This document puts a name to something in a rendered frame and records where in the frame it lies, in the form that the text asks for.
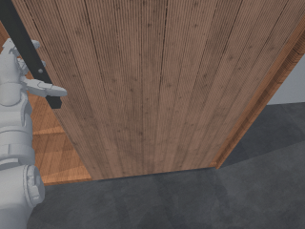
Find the left robot forearm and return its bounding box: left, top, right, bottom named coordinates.
left=0, top=83, right=35, bottom=171

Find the left robot hand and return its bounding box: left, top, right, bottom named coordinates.
left=0, top=38, right=68, bottom=97

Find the left robot upper arm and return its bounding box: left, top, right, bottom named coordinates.
left=0, top=164, right=46, bottom=229

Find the handle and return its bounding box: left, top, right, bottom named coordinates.
left=0, top=0, right=62, bottom=109

